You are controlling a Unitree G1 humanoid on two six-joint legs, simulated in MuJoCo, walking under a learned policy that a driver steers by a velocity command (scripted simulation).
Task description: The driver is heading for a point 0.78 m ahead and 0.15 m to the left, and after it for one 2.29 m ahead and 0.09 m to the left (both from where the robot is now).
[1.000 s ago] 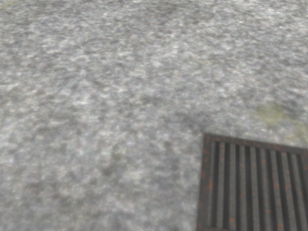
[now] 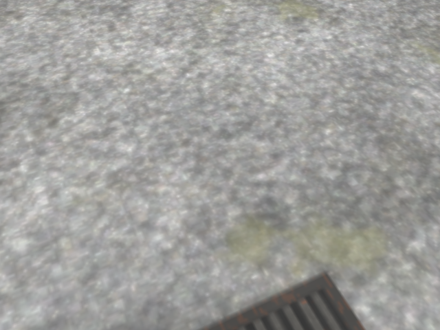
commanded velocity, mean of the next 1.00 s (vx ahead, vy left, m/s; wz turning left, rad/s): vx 0.50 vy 0.00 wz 0.13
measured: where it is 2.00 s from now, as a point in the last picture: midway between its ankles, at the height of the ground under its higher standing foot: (204, 245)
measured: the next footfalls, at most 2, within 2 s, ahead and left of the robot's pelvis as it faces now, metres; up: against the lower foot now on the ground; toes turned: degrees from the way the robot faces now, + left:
right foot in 0.26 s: +0.30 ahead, -0.16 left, +0.00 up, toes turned -4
left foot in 0.80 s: +0.61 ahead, +0.08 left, +0.00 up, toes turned +8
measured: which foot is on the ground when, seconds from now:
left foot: down 0.00-0.28, up 0.30-0.78, down 0.80-1.00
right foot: up 0.00-0.24, down 0.26-0.82, up 0.84-1.00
